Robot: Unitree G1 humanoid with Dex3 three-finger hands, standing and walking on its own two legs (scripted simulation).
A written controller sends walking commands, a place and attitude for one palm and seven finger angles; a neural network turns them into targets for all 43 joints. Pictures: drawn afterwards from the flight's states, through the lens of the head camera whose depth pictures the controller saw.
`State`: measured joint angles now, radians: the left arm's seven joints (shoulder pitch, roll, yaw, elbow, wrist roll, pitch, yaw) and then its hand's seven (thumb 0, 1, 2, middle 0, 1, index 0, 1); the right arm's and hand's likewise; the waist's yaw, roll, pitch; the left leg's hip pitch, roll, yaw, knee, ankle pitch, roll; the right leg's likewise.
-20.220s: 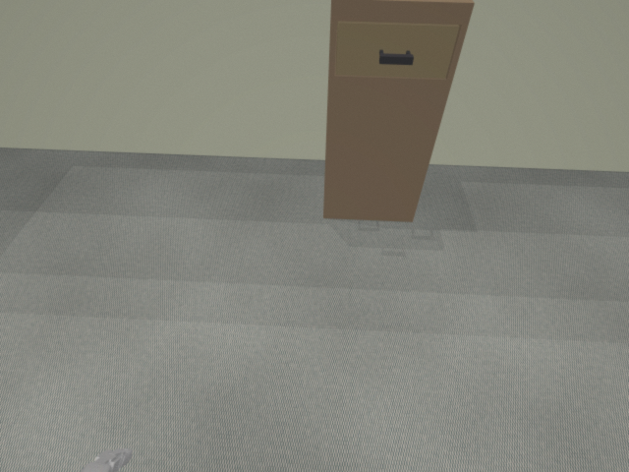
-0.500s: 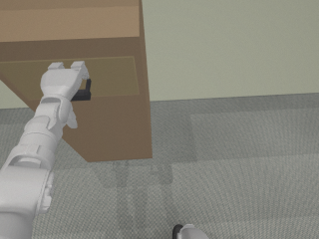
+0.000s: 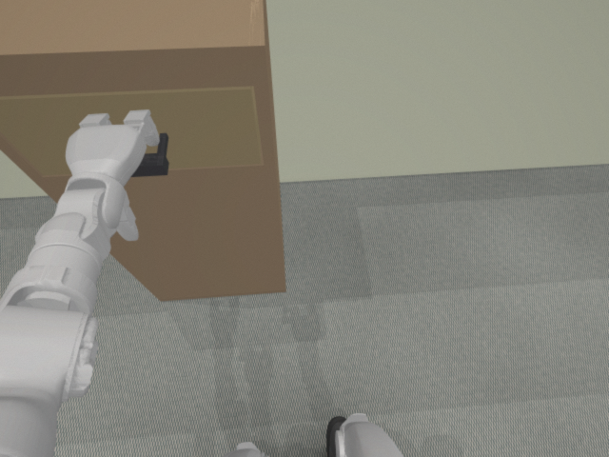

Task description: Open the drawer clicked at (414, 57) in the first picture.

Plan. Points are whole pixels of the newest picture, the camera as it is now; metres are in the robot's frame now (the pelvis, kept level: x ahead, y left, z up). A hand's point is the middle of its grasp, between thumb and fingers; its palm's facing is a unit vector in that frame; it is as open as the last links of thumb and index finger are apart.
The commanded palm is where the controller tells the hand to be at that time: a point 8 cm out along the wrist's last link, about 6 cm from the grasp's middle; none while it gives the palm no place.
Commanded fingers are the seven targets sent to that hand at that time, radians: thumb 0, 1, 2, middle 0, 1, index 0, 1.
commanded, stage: lower the fingers behind the handle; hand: left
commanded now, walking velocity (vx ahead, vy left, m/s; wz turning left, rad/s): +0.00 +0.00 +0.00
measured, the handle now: (132, 153) +0.54 +0.23 +0.02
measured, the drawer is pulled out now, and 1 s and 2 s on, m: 0.00 0.00 0.00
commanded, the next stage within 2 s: lift the fingers back up to retry in 0.62 s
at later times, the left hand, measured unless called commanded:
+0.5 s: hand (128, 176) +0.49 +0.23 +0.03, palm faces -0.05 +0.00 -1.00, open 13.9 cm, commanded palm +0.47 +0.23 +0.06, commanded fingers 0.00 -0.50 0.30 -0.30 -1.20 -0.30 -1.20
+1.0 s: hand (127, 170) +0.50 +0.22 +0.04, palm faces -0.05 -0.02 -1.00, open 13.8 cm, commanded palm +0.48 +0.23 +0.10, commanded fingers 0.00 -0.50 0.30 -0.30 -1.20 -0.30 -1.20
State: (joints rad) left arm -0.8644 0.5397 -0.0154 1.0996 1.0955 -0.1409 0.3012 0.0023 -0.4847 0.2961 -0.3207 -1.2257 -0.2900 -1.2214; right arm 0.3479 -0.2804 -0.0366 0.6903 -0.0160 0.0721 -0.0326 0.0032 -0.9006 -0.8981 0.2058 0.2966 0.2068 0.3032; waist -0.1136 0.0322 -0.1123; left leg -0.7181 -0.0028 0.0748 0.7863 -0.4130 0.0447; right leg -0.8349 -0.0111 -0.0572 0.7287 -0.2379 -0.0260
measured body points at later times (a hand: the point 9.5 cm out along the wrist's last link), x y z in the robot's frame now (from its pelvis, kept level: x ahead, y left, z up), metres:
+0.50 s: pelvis -0.01 +0.01 -0.01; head +0.10 +0.00 +0.43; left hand +0.49 +0.22 +0.08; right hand +0.00 -0.26 -0.14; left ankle -0.03 +0.09 -0.70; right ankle +0.05 -0.11 -0.70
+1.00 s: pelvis +0.00 +0.00 +0.00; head +0.11 -0.01 +0.44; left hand +0.49 +0.22 +0.09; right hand +0.01 -0.27 -0.13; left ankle -0.03 +0.09 -0.70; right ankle +0.05 -0.11 -0.70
